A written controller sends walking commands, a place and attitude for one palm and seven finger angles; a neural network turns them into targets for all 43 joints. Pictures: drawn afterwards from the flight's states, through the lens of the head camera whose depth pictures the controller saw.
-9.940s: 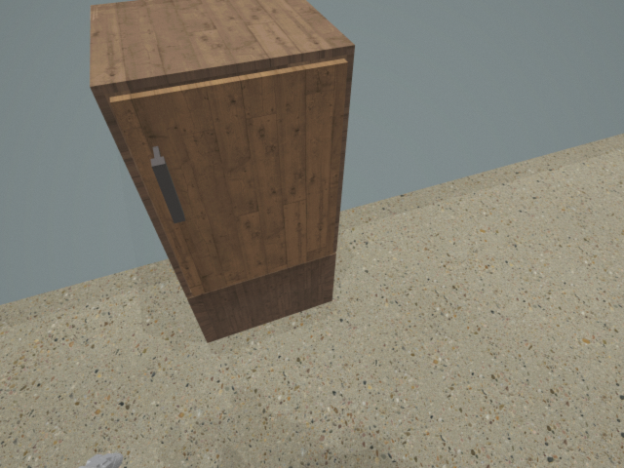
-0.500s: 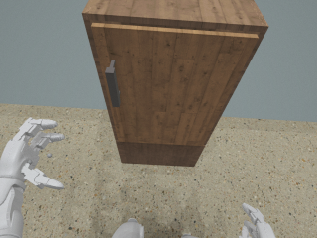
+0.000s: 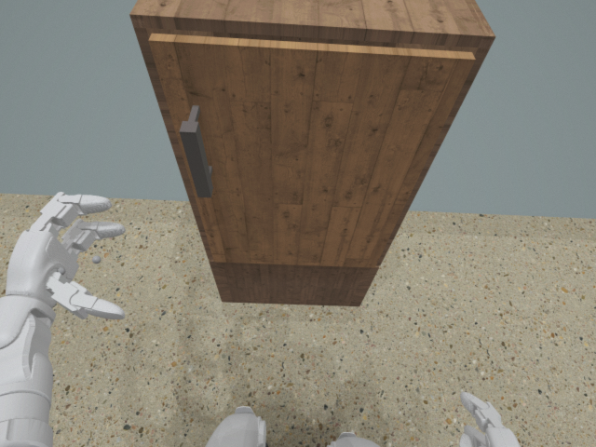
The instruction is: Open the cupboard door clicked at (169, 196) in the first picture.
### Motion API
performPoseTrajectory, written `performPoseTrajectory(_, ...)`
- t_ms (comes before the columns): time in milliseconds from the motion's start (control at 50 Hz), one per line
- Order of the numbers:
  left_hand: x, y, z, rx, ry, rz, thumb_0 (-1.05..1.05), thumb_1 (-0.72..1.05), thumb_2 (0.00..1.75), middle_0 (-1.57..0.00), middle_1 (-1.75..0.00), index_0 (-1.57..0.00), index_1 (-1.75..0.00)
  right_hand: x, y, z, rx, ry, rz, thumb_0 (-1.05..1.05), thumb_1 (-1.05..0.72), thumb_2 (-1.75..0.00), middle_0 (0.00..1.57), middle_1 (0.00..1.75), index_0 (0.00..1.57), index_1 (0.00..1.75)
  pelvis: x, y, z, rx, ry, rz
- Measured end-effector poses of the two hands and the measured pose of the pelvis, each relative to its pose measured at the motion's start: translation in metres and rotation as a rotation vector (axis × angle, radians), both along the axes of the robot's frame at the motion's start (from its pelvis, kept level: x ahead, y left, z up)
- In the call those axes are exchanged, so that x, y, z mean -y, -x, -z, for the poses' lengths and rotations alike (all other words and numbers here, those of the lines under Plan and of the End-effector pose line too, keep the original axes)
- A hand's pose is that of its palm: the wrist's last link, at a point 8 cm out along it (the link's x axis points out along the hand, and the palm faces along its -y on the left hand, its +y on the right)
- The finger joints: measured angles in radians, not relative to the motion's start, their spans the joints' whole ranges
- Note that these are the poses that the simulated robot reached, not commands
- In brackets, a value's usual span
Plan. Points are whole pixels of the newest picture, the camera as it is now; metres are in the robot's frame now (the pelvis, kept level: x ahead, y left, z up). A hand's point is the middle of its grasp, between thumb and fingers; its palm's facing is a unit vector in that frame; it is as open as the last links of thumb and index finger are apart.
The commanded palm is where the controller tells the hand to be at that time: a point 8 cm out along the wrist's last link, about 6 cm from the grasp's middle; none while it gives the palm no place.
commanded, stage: move the hooked fingers beside the handle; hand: left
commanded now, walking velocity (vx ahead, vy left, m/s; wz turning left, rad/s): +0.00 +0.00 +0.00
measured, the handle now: (200, 153) +0.54 +0.18 +0.04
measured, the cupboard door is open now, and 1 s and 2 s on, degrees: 0 0 0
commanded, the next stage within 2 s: slide the fingers in behind the handle in 2.00 s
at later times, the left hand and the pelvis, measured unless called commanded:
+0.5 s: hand (127, 218) +0.40 +0.25 +0.05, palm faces +0.04 -1.00 -0.02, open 14.0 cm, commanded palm +0.38 +0.31 +0.05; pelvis +0.00 +0.01 +0.00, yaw -1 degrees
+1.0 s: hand (142, 188) +0.46 +0.25 +0.05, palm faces +0.03 -1.00 -0.01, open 14.0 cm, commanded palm +0.44 +0.29 +0.05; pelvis +0.00 +0.01 -0.02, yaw -2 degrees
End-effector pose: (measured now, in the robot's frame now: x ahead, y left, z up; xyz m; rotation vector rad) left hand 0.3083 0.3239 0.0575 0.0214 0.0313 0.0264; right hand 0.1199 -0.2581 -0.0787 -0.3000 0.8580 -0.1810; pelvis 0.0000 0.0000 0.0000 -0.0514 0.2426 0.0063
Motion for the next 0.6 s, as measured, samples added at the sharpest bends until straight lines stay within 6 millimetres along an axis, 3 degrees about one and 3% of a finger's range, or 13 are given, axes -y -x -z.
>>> performPoseTrajectory(260, 0.011, -0.038, 0.004, 0.003, -0.003, 0.0, -0.01, -0.5, 0.3, -0.3, -1.2, -0.3, -1.2, 0.001, 0.028, 0.01, -0.111, -0.001, 0.055, 0.01, -0.9, -0.89, 0.2, 0.3, 0.2, 0.3, -0.004, -0.002, 0.002, -0.025, 0.0, 0.009)
performPoseTrajectory(600, 0.016, -0.079, 0.008, 0.004, 0.001, -0.009, -0.01, -0.5, 0.3, -0.3, -1.2, -0.3, -1.2, 0.0, 0.048, 0.018, -0.21, 0.003, 0.092, 0.01, -0.9, -0.89, 0.21, 0.3, 0.2, 0.3, -0.008, -0.003, 0.006, -0.053, 0.004, 0.018)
